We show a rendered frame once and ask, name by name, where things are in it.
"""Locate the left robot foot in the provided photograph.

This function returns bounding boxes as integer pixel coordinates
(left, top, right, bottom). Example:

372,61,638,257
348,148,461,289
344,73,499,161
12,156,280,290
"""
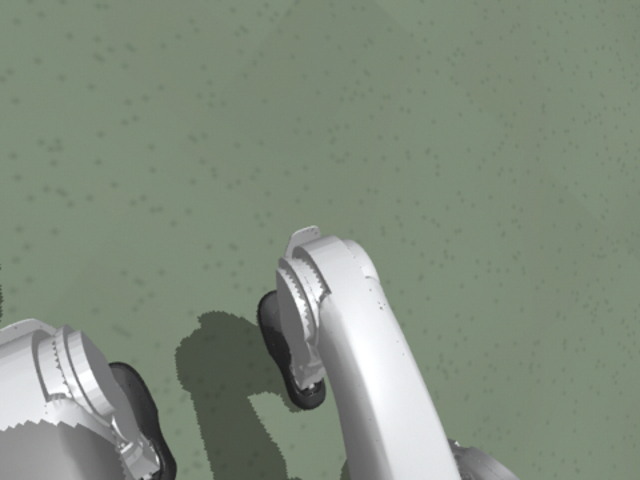
109,362,177,480

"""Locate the right robot hand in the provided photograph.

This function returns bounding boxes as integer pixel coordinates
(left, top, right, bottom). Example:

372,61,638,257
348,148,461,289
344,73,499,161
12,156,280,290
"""
447,438,520,480

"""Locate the right robot foot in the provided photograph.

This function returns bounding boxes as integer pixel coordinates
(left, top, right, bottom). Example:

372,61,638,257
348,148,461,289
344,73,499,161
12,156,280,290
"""
258,290,326,410

